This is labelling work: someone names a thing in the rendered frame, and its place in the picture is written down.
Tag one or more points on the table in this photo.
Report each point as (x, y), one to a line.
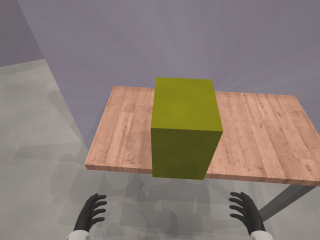
(266, 138)

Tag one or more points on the robot right forearm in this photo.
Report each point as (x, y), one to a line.
(260, 235)

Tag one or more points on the robot left hand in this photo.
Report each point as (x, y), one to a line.
(84, 220)

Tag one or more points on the carton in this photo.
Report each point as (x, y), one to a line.
(185, 128)

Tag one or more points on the robot right hand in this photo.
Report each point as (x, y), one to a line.
(251, 217)

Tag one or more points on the robot left forearm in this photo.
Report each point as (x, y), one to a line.
(78, 235)

